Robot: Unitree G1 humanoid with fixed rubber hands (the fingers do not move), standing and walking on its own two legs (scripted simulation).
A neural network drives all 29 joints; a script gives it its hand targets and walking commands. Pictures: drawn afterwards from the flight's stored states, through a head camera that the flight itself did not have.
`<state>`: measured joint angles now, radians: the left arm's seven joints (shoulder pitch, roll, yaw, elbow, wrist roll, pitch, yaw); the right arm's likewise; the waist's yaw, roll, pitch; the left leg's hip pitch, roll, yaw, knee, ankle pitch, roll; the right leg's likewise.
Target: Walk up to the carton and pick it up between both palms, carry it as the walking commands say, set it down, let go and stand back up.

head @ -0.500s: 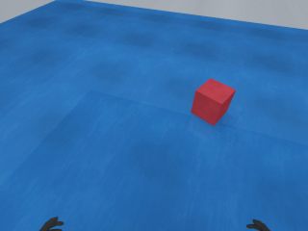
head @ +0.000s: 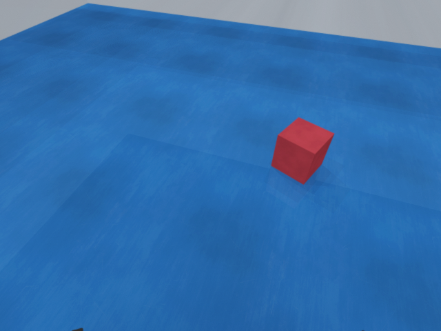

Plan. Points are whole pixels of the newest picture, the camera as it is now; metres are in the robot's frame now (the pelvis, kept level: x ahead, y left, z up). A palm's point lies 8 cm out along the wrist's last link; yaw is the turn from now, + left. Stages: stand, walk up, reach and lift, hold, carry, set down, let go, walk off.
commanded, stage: stand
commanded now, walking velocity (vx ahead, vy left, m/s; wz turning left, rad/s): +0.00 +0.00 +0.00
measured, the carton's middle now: (301, 150) +1.26 -0.53 -0.64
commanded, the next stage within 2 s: walk up in 1.02 s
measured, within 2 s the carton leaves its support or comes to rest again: neither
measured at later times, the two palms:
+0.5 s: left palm out of the picture +0.09 +0.30 -0.10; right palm out of the picture +0.08 -0.30 -0.11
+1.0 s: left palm out of the picture +0.09 +0.30 -0.10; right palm out of the picture +0.08 -0.31 -0.11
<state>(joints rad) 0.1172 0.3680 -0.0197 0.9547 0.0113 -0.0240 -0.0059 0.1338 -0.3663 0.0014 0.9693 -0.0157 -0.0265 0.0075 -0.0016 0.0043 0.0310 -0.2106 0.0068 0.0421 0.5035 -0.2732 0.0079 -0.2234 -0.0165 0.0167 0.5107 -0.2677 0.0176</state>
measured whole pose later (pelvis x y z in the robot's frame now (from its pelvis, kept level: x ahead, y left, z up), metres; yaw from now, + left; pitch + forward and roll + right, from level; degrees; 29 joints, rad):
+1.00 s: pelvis +0.00 +0.00 +0.01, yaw +0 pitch -2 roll +0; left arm 0.09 0.37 -0.02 1.09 0.01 -0.02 0.00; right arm 0.11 -0.37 0.00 1.10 -0.01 -0.01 0.00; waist 0.00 0.01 0.04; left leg -0.11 0.01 0.04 0.34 -0.19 0.00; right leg -0.13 -0.01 0.01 0.35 -0.19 0.01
